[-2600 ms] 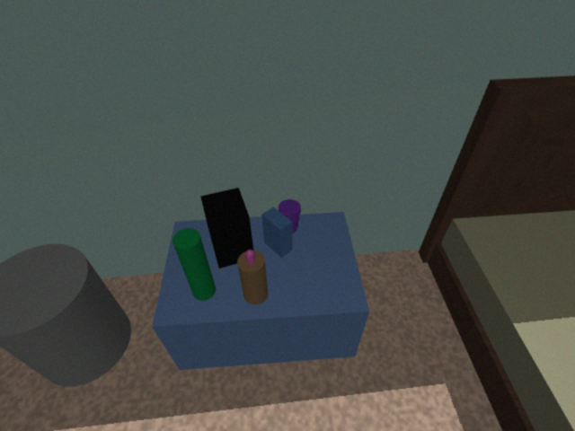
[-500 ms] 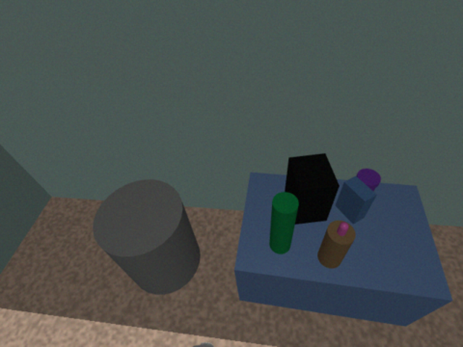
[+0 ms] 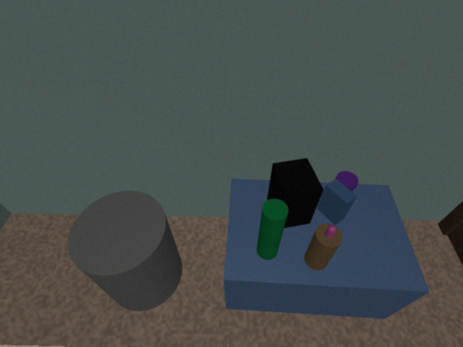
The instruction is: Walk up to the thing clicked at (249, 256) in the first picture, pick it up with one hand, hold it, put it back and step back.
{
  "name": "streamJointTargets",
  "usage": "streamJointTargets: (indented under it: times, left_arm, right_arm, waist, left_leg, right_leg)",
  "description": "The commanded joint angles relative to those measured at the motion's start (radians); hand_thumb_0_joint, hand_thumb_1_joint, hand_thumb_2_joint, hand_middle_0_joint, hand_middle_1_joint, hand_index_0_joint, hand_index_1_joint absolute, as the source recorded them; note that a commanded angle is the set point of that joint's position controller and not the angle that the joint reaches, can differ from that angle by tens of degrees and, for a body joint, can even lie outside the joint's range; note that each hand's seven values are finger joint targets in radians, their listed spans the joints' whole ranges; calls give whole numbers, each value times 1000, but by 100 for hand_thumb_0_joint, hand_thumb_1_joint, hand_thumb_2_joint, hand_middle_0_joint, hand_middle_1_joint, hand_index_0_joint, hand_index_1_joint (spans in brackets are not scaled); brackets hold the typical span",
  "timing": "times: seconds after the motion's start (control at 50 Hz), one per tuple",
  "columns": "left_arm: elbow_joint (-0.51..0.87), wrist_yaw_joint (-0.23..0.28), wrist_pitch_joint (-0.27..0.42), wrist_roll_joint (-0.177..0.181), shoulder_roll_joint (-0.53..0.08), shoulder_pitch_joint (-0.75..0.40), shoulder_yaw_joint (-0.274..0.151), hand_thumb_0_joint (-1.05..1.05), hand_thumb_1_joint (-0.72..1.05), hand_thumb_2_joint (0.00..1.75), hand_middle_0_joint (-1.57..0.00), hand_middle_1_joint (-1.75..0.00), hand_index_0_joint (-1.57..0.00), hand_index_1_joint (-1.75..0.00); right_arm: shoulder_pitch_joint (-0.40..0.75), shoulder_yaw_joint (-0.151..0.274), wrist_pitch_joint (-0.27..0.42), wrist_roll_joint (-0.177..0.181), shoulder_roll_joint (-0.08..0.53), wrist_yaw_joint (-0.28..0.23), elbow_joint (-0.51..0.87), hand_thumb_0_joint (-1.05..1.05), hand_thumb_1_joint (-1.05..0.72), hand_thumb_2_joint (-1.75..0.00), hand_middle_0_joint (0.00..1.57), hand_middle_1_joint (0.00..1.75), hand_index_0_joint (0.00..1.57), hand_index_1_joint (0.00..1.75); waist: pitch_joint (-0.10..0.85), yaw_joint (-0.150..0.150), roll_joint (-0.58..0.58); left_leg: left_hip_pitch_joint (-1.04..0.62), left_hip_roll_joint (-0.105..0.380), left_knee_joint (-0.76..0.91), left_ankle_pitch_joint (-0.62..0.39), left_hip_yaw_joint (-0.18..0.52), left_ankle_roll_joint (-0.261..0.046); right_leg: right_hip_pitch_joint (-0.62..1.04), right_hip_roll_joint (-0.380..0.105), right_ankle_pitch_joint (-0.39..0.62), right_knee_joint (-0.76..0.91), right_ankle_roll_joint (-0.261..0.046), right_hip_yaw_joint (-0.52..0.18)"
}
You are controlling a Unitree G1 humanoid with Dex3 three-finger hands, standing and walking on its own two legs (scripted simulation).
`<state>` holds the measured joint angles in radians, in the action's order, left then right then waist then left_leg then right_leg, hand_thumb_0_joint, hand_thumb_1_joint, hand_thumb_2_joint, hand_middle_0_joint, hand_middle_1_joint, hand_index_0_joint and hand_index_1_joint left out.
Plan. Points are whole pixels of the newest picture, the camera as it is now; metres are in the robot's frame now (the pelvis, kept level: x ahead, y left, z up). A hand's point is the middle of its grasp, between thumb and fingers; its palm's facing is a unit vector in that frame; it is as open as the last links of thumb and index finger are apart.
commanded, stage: walk up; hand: right
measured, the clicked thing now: (323, 244) +0.47 -0.24 -0.31
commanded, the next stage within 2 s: stand in 1.76 s
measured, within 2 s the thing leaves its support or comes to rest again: neither
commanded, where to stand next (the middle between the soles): +0.08 -0.03 m, yaw -2 degrees
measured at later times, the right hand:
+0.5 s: hand out of the picture +0.05 -0.29 -0.13, palm faces +0.00 +0.93 -0.38, open 7.4 cm
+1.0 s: hand out of the picture +0.10 -0.26 -0.11, palm faces +0.03 +0.93 -0.38, open 7.4 cm
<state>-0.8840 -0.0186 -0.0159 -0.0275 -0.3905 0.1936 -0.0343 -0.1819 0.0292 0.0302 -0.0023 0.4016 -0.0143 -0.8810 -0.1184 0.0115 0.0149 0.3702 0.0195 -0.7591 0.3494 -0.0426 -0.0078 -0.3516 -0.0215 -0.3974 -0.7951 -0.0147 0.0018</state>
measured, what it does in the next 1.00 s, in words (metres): stands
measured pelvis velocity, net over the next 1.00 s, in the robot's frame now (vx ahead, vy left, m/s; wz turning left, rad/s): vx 0.01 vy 0.00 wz -0.05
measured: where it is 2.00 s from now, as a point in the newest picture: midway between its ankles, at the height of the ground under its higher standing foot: outside the picture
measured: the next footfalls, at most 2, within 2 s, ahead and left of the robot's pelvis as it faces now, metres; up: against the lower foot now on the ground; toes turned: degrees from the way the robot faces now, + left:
none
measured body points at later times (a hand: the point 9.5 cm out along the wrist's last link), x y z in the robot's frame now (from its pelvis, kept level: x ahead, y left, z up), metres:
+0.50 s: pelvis -0.01 -0.02 +0.02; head +0.01 -0.02 +0.47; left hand +0.10 +0.28 -0.10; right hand +0.05 -0.34 -0.10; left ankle +0.04 +0.12 -0.71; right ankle +0.01 -0.13 -0.71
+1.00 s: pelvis +0.01 +0.00 +0.04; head +0.02 +0.01 +0.48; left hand +0.11 +0.30 -0.10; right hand +0.10 -0.31 -0.08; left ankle +0.04 +0.12 -0.71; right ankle +0.01 -0.13 -0.71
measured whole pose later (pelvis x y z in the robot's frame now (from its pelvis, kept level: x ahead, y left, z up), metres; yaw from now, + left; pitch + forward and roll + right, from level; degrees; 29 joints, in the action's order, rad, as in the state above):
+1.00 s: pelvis +0.01 +0.00 +0.04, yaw -3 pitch -2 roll +0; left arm -1.11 -0.03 -0.03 -0.01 -0.37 0.10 -0.02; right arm -0.08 0.01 0.04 -0.01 0.36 0.00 -1.10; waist -0.06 0.01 0.02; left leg 0.17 0.04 -0.38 0.18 -0.07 0.01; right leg -0.15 0.00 -0.20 -0.39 0.01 -0.04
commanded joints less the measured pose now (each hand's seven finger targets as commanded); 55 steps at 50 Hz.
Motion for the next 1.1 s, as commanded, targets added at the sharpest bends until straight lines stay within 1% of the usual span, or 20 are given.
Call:
streamJointTargets:
  times: [0.0,0.02,0.04,0.06,0.08,0.1,0.12,0.16,0.2,0.22,0.24,0.28,0.34,0.42,0.48,0.6,0.7,0.78,0.92,1.08]
  left_arm:
    - [59,14,13,5,-216,21,-70,0,90,90,-20,-30,-20,-30]
    - [55,10,16,5,-210,39,-69,0,90,90,-20,-30,-20,-30]
    - [42,7,22,4,-208,63,-73,0,90,90,-20,-30,-20,-30]
    - [38,5,27,2,-220,62,-77,0,90,90,-20,-30,-20,-30]
    - [42,6,36,-3,-248,59,-82,0,90,90,-20,-30,-20,-30]
    - [49,2,40,5,-277,2,-83,0,90,90,-20,-30,-20,-30]
    - [58,-1,39,8,-272,-42,-76,0,90,90,-20,-30,-20,-30]
    - [58,1,31,10,-251,-87,-61,0,90,90,-20,-30,-20,-30]
    - [47,0,23,11,-226,-89,-54,0,90,90,-20,-30,-20,-30]
    - [33,-1,19,9,-223,-72,-54,0,90,90,-20,-30,-20,-30]
    - [20,-1,19,6,-231,-63,-57,0,90,90,-20,-30,-20,-30]
    - [13,-4,21,8,-233,-84,-56,0,90,90,-20,-30,-20,-30]
    - [-1,-5,23,14,-231,-107,-53,0,90,90,-20,-30,-20,-30]
    - [-24,-4,23,18,-216,-134,-47,0,90,90,-20,-30,-20,-30]
    - [-46,-4,18,22,-203,-137,-45,0,90,90,-20,-30,-20,-30]
    - [-84,-5,15,28,-182,-136,-39,0,90,90,-20,-30,-20,-30]
    - [-111,-5,15,25,-177,-133,-36,0,90,90,-20,-30,-20,-30]
    - [-127,-4,12,26,-173,-141,-31,0,90,90,-20,-30,-20,-30]
    - [-157,-1,16,25,-169,-135,-22,0,90,90,-20,-30,-20,-30]
    - [-175,2,17,21,-173,-128,-22,0,90,90,-20,-30,-20,-30]
  right_arm:
    - [-6,82,38,-12,305,-22,60,0,-90,-90,20,30,20,30]
    - [23,75,41,-14,297,-23,65,0,-90,-90,20,30,20,30]
    - [48,70,39,-10,290,-23,66,0,-90,-90,20,30,20,30]
    - [47,62,34,-7,266,-22,60,0,-90,-90,20,30,20,30]
    - [39,50,30,1,230,-20,61,0,-90,-90,20,30,20,30]
    - [39,41,25,4,194,-19,50,0,-90,-90,20,30,20,30]
    - [24,44,22,2,198,-21,28,0,-90,-90,20,30,20,30]
    - [-2,43,30,-1,198,-14,0,0,-90,-90,20,30,20,30]
    - [3,48,35,-7,221,-11,-11,0,-90,-90,20,30,20,30]
    - [18,46,36,-9,235,-8,-11,0,-90,-90,20,30,20,30]
    - [29,46,32,-7,237,-7,-15,0,-90,-90,20,30,20,30]
    - [39,35,30,-8,215,-5,-27,0,-90,-90,20,30,20,30]
    - [46,29,28,-9,203,-2,-54,0,-90,-90,20,30,20,30]
    - [36,23,30,-10,193,-3,-87,0,-90,-90,20,30,20,30]
    - [57,23,30,-11,200,-4,-103,0,-90,-90,20,30,20,30]
    - [81,15,36,-11,192,-7,-127,0,-90,-90,20,30,20,30]
    - [90,23,38,-8,203,-12,-141,0,-90,-90,20,30,20,30]
    - [111,22,33,-9,191,-11,-149,0,-90,-90,20,30,20,30]
    - [140,24,31,-8,181,-7,-163,0,-90,-90,20,30,20,30]
    - [160,27,25,-7,176,-5,-175,0,-90,-90,20,30,20,30]
  waist:
    - [120,-3,-120]
    - [126,12,-124]
    - [135,34,-133]
    - [137,36,-90]
    - [148,27,-29]
    - [134,-2,48]
    - [127,-22,50]
    - [131,-36,36]
    - [118,-23,36]
    - [130,-8,25]
    - [120,2,28]
    - [106,-7,56]
    - [100,-15,42]
    - [114,-20,62]
    - [104,-12,25]
    - [125,-7,-3]
    - [172,-9,-31]
    - [150,-11,-34]
    - [165,-14,-23]
    - [149,-17,-15]
  left_leg:
    - [-49,341,310,-186,451,-248]
    - [-36,316,287,-201,399,-227]
    - [-12,272,244,-227,328,-182]
    - [29,201,190,-232,236,-121]
    - [72,119,96,-196,148,-59]
    - [41,13,12,-37,42,-14]
    - [-43,7,21,54,21,-10]
    - [-121,23,136,-43,47,-21]
    - [-134,95,233,-63,158,-57]
    - [-103,134,253,-35,199,-81]
    - [-66,133,253,-17,187,-81]
    - [-61,85,255,21,124,-53]
    - [-135,54,255,-15,82,-28]
    - [-184,66,294,-101,72,-24]
    - [-174,88,348,-81,95,-27]
    - [-189,110,405,-125,105,-23]
    - [-215,138,413,-252,107,-35]
    - [-207,135,434,-220,103,-27]
    - [-263,135,445,-272,90,-21]
    - [-278,130,467,-231,86,-15]
  right_leg:
    - [-27,-4,-120,-74,-38,-49]
    - [2,-13,-104,-25,-46,-51]
    - [62,-22,10,66,-55,-48]
    - [116,-43,157,161,-69,-83]
    - [156,-111,207,260,-106,-221]
    - [83,-204,203,324,-177,-347]
    - [23,-236,217,328,-208,-354]
    - [-8,-172,257,290,-144,-244]
    - [-28,-91,152,263,-77,-170]
    - [22,-69,112,253,-64,-152]
    - [58,-66,86,269,-69,-153]
    - [64,-94,58,335,-85,-198]
    - [18,-117,30,404,-85,-224]
    - [43,-110,91,431,-67,-208]
    - [73,-87,78,440,-53,-176]
    - [127,-77,187,441,-42,-156]
    - [195,-71,315,414,-34,-127]
    - [192,-73,294,438,-31,-130]
    - [196,-84,340,472,-19,-129]
    - [184,-81,307,499,-13,-127]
